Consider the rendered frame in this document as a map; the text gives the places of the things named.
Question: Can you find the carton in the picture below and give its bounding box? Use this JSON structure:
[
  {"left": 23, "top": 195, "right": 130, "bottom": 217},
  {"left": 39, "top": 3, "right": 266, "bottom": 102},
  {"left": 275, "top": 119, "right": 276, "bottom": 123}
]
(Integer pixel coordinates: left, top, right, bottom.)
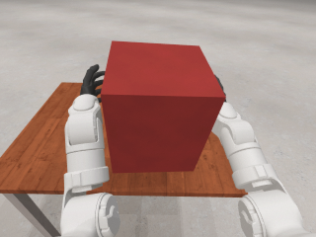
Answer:
[{"left": 100, "top": 40, "right": 226, "bottom": 174}]

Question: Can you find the right robot upper arm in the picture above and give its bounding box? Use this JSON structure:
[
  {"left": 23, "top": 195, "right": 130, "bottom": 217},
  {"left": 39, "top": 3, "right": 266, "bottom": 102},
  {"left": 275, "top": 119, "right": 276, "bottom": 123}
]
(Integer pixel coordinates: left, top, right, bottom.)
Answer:
[{"left": 238, "top": 190, "right": 316, "bottom": 237}]

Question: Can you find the robot right forearm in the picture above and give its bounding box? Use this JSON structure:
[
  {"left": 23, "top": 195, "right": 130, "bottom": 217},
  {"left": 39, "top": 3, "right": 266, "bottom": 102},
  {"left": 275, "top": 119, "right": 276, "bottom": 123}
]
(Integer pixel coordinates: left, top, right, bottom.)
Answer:
[{"left": 211, "top": 102, "right": 304, "bottom": 227}]

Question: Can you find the robot left forearm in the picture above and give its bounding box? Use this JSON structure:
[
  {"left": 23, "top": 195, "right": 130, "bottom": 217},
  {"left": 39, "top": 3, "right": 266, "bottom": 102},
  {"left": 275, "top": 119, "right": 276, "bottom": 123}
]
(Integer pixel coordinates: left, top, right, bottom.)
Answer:
[{"left": 60, "top": 94, "right": 110, "bottom": 233}]

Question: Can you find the robot left hand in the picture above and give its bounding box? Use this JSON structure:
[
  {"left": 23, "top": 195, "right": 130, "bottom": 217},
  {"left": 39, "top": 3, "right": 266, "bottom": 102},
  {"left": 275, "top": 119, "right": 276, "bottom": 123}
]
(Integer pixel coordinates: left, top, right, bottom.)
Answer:
[{"left": 80, "top": 64, "right": 106, "bottom": 103}]

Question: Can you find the table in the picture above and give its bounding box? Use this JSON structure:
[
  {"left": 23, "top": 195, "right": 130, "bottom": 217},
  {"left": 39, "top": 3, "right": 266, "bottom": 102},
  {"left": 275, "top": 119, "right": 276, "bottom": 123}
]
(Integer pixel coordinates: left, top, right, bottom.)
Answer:
[{"left": 0, "top": 82, "right": 248, "bottom": 237}]

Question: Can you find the left robot upper arm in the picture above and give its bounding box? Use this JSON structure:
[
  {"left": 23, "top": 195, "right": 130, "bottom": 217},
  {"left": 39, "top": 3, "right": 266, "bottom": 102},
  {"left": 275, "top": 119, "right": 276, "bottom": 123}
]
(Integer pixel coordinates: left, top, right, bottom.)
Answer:
[{"left": 57, "top": 193, "right": 120, "bottom": 237}]

